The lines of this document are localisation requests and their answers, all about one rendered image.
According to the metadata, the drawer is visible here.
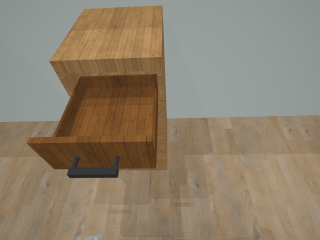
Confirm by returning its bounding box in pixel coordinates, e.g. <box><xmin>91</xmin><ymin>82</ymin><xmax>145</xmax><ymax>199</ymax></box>
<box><xmin>27</xmin><ymin>74</ymin><xmax>159</xmax><ymax>170</ymax></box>

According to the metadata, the cabinet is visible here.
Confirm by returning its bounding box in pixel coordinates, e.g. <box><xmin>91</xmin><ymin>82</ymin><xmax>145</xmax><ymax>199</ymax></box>
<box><xmin>49</xmin><ymin>5</ymin><xmax>168</xmax><ymax>171</ymax></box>

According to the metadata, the handle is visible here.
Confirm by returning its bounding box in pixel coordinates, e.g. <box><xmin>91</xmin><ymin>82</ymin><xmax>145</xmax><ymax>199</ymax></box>
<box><xmin>67</xmin><ymin>156</ymin><xmax>119</xmax><ymax>178</ymax></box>

